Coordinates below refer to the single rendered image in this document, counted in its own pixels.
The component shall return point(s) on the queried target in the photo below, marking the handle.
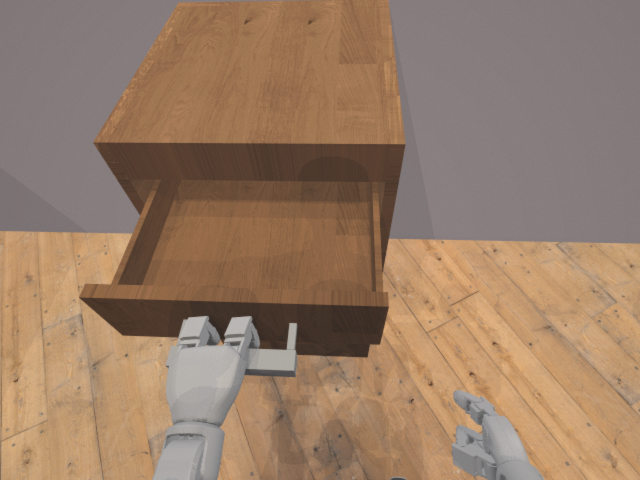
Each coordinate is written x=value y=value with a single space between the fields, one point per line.
x=263 y=362

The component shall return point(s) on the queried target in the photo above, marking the left robot hand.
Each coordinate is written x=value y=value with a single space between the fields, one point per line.
x=204 y=381

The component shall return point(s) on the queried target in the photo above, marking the drawer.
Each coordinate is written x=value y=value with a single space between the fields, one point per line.
x=304 y=252

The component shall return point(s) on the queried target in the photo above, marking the robot right forearm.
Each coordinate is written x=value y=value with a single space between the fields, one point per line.
x=518 y=470

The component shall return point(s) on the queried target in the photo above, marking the cabinet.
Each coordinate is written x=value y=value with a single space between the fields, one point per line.
x=265 y=91

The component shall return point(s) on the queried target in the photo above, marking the right robot hand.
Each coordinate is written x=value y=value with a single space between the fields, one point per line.
x=499 y=443

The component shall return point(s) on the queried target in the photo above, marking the robot left forearm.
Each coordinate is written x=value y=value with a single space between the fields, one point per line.
x=191 y=451

